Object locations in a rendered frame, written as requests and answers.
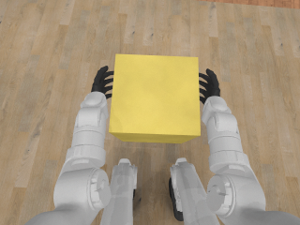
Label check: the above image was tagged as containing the left robot upper arm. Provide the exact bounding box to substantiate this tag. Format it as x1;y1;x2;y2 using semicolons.
24;167;112;225

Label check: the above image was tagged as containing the robot right thigh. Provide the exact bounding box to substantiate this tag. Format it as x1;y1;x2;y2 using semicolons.
170;161;220;225

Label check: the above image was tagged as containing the robot right forearm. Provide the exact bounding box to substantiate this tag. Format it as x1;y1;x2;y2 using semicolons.
202;96;266;201

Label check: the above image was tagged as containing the robot left forearm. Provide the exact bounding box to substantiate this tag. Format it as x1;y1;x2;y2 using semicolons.
53;91;109;206

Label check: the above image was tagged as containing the left robot hand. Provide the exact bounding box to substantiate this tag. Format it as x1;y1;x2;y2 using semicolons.
91;66;114;99

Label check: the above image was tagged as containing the robot right shin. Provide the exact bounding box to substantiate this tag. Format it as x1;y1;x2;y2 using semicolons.
173;157;196;211

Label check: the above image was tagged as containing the carton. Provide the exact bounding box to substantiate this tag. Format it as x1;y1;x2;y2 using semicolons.
109;53;201;143

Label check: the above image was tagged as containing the right robot hand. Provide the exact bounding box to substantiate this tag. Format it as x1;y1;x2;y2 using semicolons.
199;68;220;105

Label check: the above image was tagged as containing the right robot upper arm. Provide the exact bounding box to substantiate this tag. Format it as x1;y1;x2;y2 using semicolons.
205;172;300;225

